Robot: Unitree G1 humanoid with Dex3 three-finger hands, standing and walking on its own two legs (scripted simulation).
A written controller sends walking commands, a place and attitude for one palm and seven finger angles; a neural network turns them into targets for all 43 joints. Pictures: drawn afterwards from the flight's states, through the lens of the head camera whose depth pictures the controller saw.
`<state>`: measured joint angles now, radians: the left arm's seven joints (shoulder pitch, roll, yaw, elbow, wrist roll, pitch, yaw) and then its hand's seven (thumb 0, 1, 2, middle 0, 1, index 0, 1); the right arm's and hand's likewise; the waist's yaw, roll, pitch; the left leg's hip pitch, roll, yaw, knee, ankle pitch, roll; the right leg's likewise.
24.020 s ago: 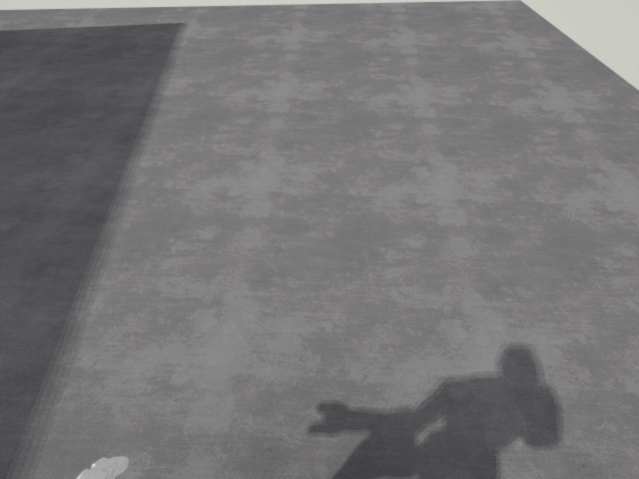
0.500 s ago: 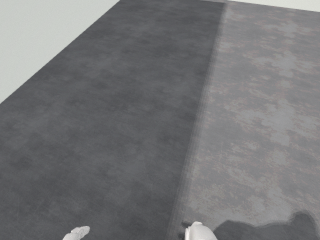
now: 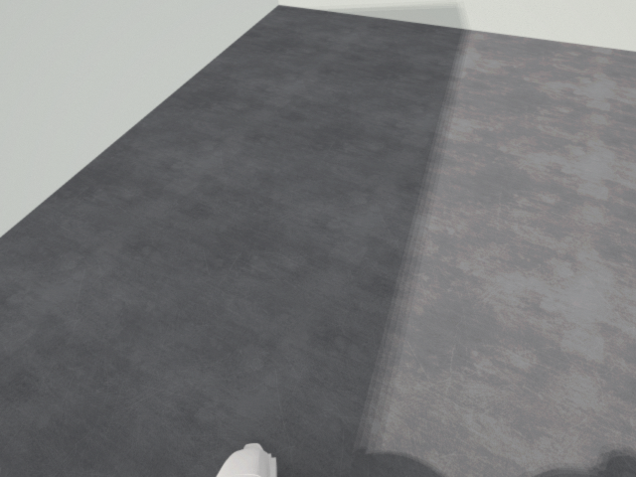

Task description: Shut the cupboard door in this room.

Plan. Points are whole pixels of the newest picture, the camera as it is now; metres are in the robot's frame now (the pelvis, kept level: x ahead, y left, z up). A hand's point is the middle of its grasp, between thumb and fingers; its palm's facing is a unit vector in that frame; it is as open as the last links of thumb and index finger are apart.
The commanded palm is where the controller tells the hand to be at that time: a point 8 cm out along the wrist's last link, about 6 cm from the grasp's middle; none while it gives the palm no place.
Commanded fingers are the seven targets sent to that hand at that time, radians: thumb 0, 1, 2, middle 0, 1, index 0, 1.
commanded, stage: walk around to get in front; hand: left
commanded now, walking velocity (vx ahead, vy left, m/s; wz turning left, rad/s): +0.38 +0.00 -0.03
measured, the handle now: out of the picture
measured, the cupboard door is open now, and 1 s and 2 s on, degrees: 72 72 72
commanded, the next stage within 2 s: walk to a spot facing it in 1.44 s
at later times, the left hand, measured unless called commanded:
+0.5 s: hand (204, 373) +0.30 +0.22 -0.16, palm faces -0.04 -0.98 -0.20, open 7.3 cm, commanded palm none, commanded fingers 0.00 0.90 0.90 -0.20 -0.30 -0.20 -0.30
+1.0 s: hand (249, 324) +0.40 +0.17 -0.18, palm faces +0.04 -0.98 -0.20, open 7.2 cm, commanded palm none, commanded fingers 0.00 0.90 0.90 -0.20 -0.30 -0.20 -0.30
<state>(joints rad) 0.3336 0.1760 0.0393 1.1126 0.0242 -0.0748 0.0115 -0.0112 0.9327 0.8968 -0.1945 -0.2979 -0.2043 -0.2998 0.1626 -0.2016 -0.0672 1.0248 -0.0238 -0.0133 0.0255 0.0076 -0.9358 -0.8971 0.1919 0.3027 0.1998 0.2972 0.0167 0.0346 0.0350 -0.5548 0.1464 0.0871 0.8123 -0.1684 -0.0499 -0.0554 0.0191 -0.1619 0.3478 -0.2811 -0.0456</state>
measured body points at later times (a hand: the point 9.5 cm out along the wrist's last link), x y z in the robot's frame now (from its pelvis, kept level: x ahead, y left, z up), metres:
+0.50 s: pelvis +0.21 +0.04 +0.00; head +0.23 +0.04 +0.45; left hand +0.30 +0.27 -0.15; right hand +0.14 -0.19 -0.15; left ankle +0.16 +0.14 -0.74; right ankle +0.30 -0.12 -0.69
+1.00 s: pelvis +0.42 -0.02 +0.00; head +0.44 -0.01 +0.45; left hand +0.40 +0.22 -0.16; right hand +0.51 -0.26 -0.14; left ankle +0.53 +0.12 -0.70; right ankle +0.36 -0.12 -0.74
